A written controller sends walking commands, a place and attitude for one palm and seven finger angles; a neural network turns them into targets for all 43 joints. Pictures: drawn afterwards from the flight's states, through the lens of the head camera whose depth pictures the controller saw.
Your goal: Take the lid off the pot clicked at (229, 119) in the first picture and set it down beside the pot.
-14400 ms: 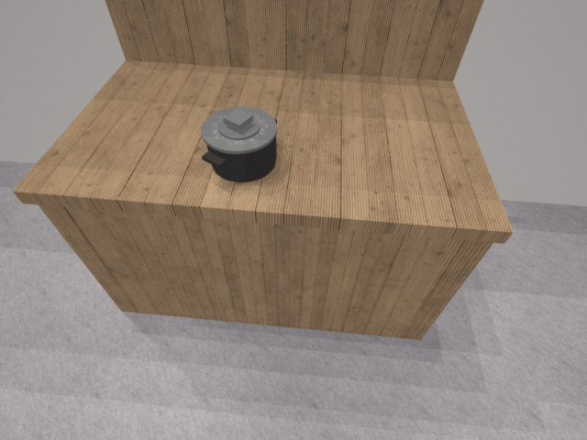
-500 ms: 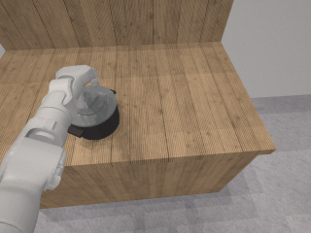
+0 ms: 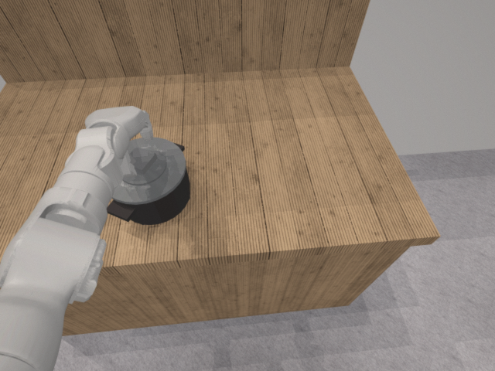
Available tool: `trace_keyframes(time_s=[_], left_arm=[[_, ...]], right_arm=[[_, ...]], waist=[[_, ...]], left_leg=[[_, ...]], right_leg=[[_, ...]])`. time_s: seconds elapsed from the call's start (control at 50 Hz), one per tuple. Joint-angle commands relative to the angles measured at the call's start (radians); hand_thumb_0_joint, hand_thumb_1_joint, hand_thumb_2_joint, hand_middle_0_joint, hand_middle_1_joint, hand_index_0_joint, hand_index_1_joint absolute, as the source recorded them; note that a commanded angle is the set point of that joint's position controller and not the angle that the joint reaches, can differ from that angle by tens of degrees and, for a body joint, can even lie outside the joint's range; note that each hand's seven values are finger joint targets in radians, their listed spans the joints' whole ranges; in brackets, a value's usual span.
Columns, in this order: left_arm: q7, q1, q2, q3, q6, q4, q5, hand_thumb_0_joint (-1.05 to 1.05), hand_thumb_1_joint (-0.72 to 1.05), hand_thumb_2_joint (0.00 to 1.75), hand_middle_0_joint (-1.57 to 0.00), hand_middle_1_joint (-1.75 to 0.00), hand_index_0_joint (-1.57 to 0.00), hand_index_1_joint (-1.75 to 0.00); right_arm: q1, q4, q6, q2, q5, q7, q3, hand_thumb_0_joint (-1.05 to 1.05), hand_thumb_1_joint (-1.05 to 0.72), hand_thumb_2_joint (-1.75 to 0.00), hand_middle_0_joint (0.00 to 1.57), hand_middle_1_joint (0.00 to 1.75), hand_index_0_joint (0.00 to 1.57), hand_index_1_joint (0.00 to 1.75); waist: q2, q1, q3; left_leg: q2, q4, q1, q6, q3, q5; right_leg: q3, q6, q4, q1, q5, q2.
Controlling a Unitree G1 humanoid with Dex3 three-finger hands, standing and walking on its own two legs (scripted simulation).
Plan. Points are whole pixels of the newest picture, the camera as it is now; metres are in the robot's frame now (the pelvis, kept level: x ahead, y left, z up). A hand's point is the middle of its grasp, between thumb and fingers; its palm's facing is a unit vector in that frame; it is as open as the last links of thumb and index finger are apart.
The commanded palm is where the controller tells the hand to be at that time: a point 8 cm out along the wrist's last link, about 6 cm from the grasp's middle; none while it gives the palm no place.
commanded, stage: move the open hand above the knob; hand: left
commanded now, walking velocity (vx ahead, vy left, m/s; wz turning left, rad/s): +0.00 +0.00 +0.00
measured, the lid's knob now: (140, 160) +0.52 +0.18 +0.02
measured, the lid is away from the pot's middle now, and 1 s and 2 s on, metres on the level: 0.00 0.00 0.00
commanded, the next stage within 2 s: lower the open fingers around the knob in 1.02 s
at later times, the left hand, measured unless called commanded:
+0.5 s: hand (129, 147) +0.49 +0.18 +0.08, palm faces -0.39 -0.05 -0.92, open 10.6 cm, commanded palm +0.50 +0.18 +0.13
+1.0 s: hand (129, 152) +0.48 +0.18 +0.08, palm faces -0.38 -0.06 -0.92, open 10.6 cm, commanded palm +0.49 +0.18 +0.13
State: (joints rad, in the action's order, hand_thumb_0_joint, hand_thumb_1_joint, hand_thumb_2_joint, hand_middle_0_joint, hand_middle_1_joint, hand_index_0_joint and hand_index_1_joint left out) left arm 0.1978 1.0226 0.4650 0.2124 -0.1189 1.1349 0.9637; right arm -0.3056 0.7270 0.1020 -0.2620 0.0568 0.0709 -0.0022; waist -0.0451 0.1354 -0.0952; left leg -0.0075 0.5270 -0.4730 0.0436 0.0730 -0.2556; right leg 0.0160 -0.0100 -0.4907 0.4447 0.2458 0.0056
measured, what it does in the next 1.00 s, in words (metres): stands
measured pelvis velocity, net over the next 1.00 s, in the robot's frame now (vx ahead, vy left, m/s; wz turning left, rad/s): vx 0.00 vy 0.00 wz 0.00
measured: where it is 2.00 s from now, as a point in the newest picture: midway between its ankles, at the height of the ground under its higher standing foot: outside the picture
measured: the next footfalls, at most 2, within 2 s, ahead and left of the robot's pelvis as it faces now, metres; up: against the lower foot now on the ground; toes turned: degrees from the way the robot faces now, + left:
none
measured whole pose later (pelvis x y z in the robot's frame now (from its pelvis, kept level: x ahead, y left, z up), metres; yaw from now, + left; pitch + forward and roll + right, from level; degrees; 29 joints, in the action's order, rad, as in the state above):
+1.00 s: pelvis +0.00 +0.00 +0.00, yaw +0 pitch +12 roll -1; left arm 0.20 1.03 0.46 0.20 -0.12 1.14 0.97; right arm -0.29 0.73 0.09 -0.26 0.05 0.07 0.00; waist -0.04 0.14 -0.10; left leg -0.01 0.53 -0.48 0.04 0.07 -0.26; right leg 0.02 -0.01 -0.49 0.45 0.25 0.01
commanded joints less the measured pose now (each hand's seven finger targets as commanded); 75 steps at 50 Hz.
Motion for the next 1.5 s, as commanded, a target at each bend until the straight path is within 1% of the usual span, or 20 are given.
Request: trace_keyframes(time_s=[0.0,0.08,0.12,0.22,0.3,0.34,0.38,0.4,0.46,0.62,0.7,0.74,0.84,0.88,0.92,1.18,1.34,1.42,1.44,1.48], left_arm=[[-0.028,0.561,0.209,-0.045,0.02,-0.199,-0.002,0.0,-0.11,0.96,-0.49,-0.69,-0.49,-0.69],[-0.035,0.56,0.257,-0.085,0.034,-0.203,0.011,0.0,-0.11,0.96,-0.49,-0.69,-0.49,-0.69],[-0.038,0.551,0.225,-0.047,0.018,-0.136,0.014,0.0,-0.11,0.96,-0.49,-0.69,-0.49,-0.69],[-0.036,0.563,0.255,-0.076,0.026,-0.192,0.02,0.0,-0.11,0.96,-0.49,-0.69,-0.49,-0.69],[-0.023,0.558,0.231,-0.05,0.013,-0.14,0.01,0.0,-0.11,0.96,-0.49,-0.69,-0.49,-0.69],[-0.02,0.588,0.232,-0.053,0.019,-0.167,0.008,0.0,-0.11,0.96,-0.49,-0.69,-0.49,-0.69],[-0.02,0.605,0.289,-0.102,0.049,-0.251,0.015,0.0,-0.11,0.96,-0.49,-0.69,-0.49,-0.69],[-0.02,0.591,0.24,-0.065,0.05,-0.241,0.015,0.0,-0.11,0.96,-0.49,-0.69,-0.49,-0.69],[-0.034,0.493,0.235,-0.074,0.031,-0.143,0.023,0.0,-0.11,0.96,-0.49,-0.69,-0.49,-0.69],[-0.044,0.571,0.267,-0.089,0.022,-0.235,0.015,0.0,-0.11,0.96,-0.49,-0.69,-0.49,-0.69],[-0.042,0.543,0.219,-0.058,0.017,-0.208,0.01,0.0,-0.11,0.96,-0.49,-0.69,-0.49,-0.69],[-0.041,0.511,0.195,-0.044,0.008,-0.156,0.012,0.0,-0.11,0.96,-0.49,-0.69,-0.49,-0.69],[-0.046,0.539,0.267,-0.097,0.021,-0.222,0.019,0.0,-0.11,0.96,-0.49,-0.69,-0.49,-0.69],[-0.039,0.509,0.171,-0.03,0.007,-0.158,0.005,0.0,-0.11,0.96,-0.49,-0.69,-0.49,-0.69],[-0.044,0.53,0.255,-0.082,0.002,-0.171,0.01,0.0,-0.11,0.96,-0.49,-0.69,-0.49,-0.69],[-0.028,0.537,0.165,-0.02,0.021,-0.165,0.003,0.0,-0.11,0.96,-0.49,-0.69,-0.49,-0.69],[-0.078,0.561,0.245,-0.081,0.019,-0.171,0.027,0.0,-0.11,0.96,-0.49,-0.69,-0.49,-0.69],[-0.097,0.507,0.25,-0.089,0.006,-0.116,0.038,0.0,-0.11,0.96,-0.49,-0.69,-0.49,-0.69],[-0.096,0.491,0.197,-0.048,-0.008,-0.076,0.03,0.0,-0.11,0.96,-0.49,-0.69,-0.49,-0.69],[-0.091,0.54,0.205,-0.062,0.001,-0.139,0.026,0.0,-0.11,0.96,-0.49,-0.69,-0.49,-0.69]], right_arm=[[-0.063,-0.074,-0.029,-0.164,0.001,0.018,-0.055,0.0,-0.9,-0.9,0.2,0.3,0.2,0.3],[-0.075,-0.069,-0.036,-0.163,-0.002,0.024,-0.056,0.0,-0.9,-0.9,0.2,0.3,0.2,0.3],[-0.075,-0.06,-0.033,-0.169,0.003,0.024,-0.049,0.0,-0.9,-0.9,0.2,0.3,0.2,0.3],[-0.086,-0.071,-0.038,-0.164,-0.004,0.023,-0.057,0.0,-0.9,-0.9,0.2,0.3,0.2,0.3],[-0.088,-0.063,-0.034,-0.174,0.001,0.021,-0.055,0.0,-0.9,-0.9,0.2,0.3,0.2,0.3],[-0.097,-0.057,-0.037,-0.173,-0.001,0.02,-0.06,0.0,-0.9,-0.9,0.2,0.3,0.2,0.3],[-0.101,-0.068,-0.04,-0.167,-0.005,0.024,-0.063,0.0,-0.9,-0.9,0.2,0.3,0.2,0.3],[-0.106,-0.065,-0.038,-0.161,-0.007,0.02,-0.064,0.0,-0.9,-0.9,0.2,0.3,0.2,0.3],[-0.102,-0.058,-0.026,-0.165,-0.003,0.011,-0.063,0.0,-0.9,-0.9,0.2,0.3,0.2,0.3],[-0.093,-0.063,-0.023,-0.165,-0.004,0.012,-0.064,0.0,-0.9,-0.9,0.2,0.3,0.2,0.3],[-0.086,-0.061,-0.025,-0.165,-0.003,0.008,-0.064,0.0,-0.9,-0.9,0.2,0.3,0.2,0.3],[-0.082,-0.06,-0.022,-0.164,-0.001,0.008,-0.061,0.0,-0.9,-0.9,0.2,0.3,0.2,0.3],[-0.072,-0.071,-0.025,-0.16,-0.005,0.016,-0.06,0.0,-0.9,-0.9,0.2,0.3,0.2,0.3],[-0.07,-0.064,-0.026,-0.16,0.001,0.011,-0.06,0.0,-0.9,-0.9,0.2,0.3,0.2,0.3],[-0.065,-0.069,-0.024,-0.169,0.0,0.014,-0.055,0.0,-0.9,-0.9,0.2,0.3,0.2,0.3],[-0.073,-0.06,-0.034,-0.166,0.001,0.018,-0.055,0.0,-0.9,-0.9,0.2,0.3,0.2,0.3],[-0.094,-0.055,-0.03,-0.169,-0.006,0.018,-0.057,0.0,-0.9,-0.9,0.2,0.3,0.2,0.3],[-0.098,-0.056,-0.031,-0.169,-0.007,0.018,-0.056,0.0,-0.9,-0.9,0.2,0.3,0.2,0.3],[-0.097,-0.055,-0.03,-0.169,-0.006,0.015,-0.056,0.0,-0.9,-0.9,0.2,0.3,0.2,0.3],[-0.1,-0.055,-0.034,-0.17,-0.008,0.015,-0.064,0.0,-0.9,-0.9,0.2,0.3,0.2,0.3]], waist=[[0.009,0.029,-0.367],[0.001,0.021,-0.406],[0.024,0.036,-0.333],[-0.021,0.022,-0.447],[0.007,0.037,-0.372],[-0.009,0.038,-0.386],[-0.054,0.02,-0.485],[-0.071,0.028,-0.473],[-0.013,0.016,-0.398],[-0.008,0.02,-0.443],[-0.036,0.02,-0.399],[0.012,0.024,-0.37],[-0.013,0.01,-0.449],[0.029,0.026,-0.359],[0.023,0.018,-0.371],[0.0,0.033,-0.369],[0.003,0.029,-0.404],[0.01,0.024,-0.395],[0.015,0.038,-0.361],[0.01,0.037,-0.414]], left_leg=[[0.006,-0.013,0.313,0.038,-0.043,0.291],[0.005,-0.007,0.324,0.036,-0.046,0.326],[0.002,-0.012,0.271,0.034,-0.04,0.263],[0.009,0.008,0.333,0.035,-0.04,0.359],[0.005,0.004,0.28,0.036,-0.033,0.318],[0.001,0.007,0.302,0.037,-0.038,0.325],[0.005,0.014,0.362,0.037,-0.048,0.419],[0.002,0.021,0.381,0.036,-0.046,0.456],[0.001,0.014,0.323,0.03,-0.046,0.434],[0.005,0.003,0.333,0.037,-0.042,0.399],[-0.002,0.003,0.342,0.033,-0.043,0.398],[0.001,0.002,0.312,0.033,-0.044,0.372],[0.008,0.005,0.344,0.037,-0.041,0.399],[0.0,0.0,0.289,0.034,-0.035,0.358],[0.007,-0.005,0.28,0.038,-0.033,0.316],[0.0,0.0,0.294,0.033,-0.042,0.311],[0.002,0.003,0.273,0.034,-0.039,0.301],[0.007,0.011,0.251,0.032,-0.036,0.308],[0.003,0.013,0.235,0.031,-0.03,0.294],[0.003,0.02,0.268,0.034,-0.036,0.324]], right_leg=[[-0.036,0.042,0.037,-0.04,-0.29,0.034],[-0.034,0.045,0.033,-0.045,-0.31,0.034],[-0.041,0.04,0.033,-0.012,-0.267,0.035],[-0.032,0.043,0.023,-0.059,-0.353,0.036],[-0.034,0.038,0.028,-0.035,-0.331,0.036],[-0.037,0.04,0.027,-0.027,-0.324,0.035],[-0.029,0.046,0.021,-0.061,-0.381,0.036],[-0.034,0.044,0.019,-0.044,-0.396,0.039],[-0.046,0.044,0.017,-0.03,-0.372,0.044],[-0.036,0.04,0.026,-0.077,-0.391,0.039],[-0.041,0.043,0.028,-0.038,-0.361,0.037],[-0.045,0.043,0.026,-0.031,-0.347,0.04],[-0.033,0.043,0.024,-0.082,-0.393,0.034],[-0.042,0.042,0.03,-0.047,-0.358,0.034],[-0.033,0.04,0.031,-0.068,-0.348,0.032],[-0.041,0.045,0.025,-0.018,-0.303,0.034],[-0.036,0.043,0.014,-0.04,-0.312,0.038],[-0.038,0.043,0.008,-0.042,-0.323,0.041],[-0.041,0.041,0.009,-0.02,-0.311,0.039],[-0.035,0.041,0.009,-0.028,-0.327,0.04]])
